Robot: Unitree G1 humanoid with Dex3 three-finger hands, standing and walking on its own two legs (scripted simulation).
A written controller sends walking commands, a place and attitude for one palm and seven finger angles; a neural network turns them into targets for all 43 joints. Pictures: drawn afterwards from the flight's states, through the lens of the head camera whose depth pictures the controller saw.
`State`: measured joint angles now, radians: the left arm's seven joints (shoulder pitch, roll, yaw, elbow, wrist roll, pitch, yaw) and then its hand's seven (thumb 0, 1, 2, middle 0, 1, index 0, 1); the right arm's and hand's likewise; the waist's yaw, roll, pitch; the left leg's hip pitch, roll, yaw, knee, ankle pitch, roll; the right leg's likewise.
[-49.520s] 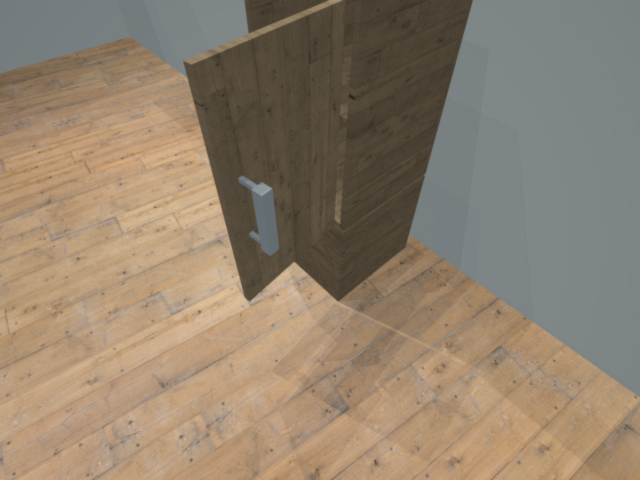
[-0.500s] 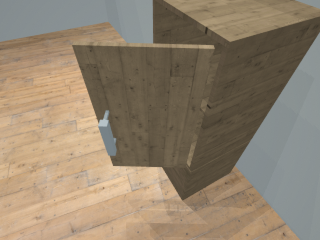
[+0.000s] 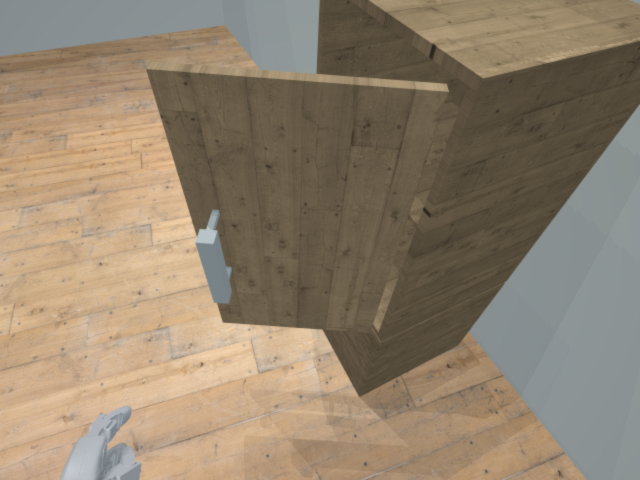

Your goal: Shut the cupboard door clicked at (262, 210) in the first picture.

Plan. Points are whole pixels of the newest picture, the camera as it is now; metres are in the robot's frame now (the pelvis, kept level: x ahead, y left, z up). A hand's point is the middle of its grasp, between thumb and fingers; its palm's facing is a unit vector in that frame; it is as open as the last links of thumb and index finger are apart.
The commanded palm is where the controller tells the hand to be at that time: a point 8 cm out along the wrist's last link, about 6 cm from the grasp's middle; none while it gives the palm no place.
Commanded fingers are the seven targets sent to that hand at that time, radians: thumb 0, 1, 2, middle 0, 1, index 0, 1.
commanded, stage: raise the hand and make a fist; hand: left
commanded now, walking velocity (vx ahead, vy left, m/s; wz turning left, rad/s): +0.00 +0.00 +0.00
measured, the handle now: (218, 258) +0.45 +0.19 -0.05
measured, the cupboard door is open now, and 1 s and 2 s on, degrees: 60 60 60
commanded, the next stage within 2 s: bring the fist close to the handle in 1.84 s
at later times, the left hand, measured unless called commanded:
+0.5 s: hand (151, 461) +0.15 +0.20 -0.05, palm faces +0.07 -1.00 -0.06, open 5.4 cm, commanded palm +0.12 +0.25 -0.05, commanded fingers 0.00 0.90 0.90 -0.73 -0.88 -0.73 -0.88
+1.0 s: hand (161, 451) +0.16 +0.20 -0.06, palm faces -0.03 -1.00 -0.02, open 3.3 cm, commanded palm +0.14 +0.26 -0.05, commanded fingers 0.00 0.90 0.90 -1.19 -1.38 -1.19 -1.38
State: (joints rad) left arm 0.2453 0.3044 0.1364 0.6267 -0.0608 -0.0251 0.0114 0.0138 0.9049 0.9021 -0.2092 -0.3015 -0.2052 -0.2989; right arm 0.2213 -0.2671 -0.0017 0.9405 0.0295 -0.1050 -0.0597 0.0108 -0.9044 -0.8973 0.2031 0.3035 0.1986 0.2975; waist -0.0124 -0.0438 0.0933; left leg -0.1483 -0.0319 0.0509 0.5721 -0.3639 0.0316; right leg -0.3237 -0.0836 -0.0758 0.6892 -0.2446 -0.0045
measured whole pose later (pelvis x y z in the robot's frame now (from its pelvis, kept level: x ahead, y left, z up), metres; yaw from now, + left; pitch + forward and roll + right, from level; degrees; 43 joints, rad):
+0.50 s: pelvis -0.05 -0.04 -0.11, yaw +3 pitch +15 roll -1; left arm 0.29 0.26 0.33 0.14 -0.42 -0.54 -0.52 0.02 0.90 0.90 -0.56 -0.69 -0.55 -0.69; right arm 0.14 -0.26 -0.02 0.58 0.03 -0.32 -0.07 0.02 -0.90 -0.90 0.20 0.30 0.20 0.30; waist 0.05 0.01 -0.11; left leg -0.98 0.02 -0.06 1.34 -0.63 -0.03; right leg -1.05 -0.04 -0.13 1.27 -0.49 -0.05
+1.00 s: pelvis -0.05 +0.00 -0.10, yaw +2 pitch +16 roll -2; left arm 0.38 0.26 0.19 0.02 -0.30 -0.41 -0.35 0.02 0.90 0.90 -1.01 -1.19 -1.01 -1.19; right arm 0.25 -0.25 0.01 0.51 0.02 -0.26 -0.06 0.02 -0.90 -0.90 0.20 0.30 0.20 0.30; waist -0.01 0.00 -0.14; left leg -0.96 -0.01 -0.02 1.28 -0.60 0.03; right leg -1.02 -0.05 -0.07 1.19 -0.44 0.01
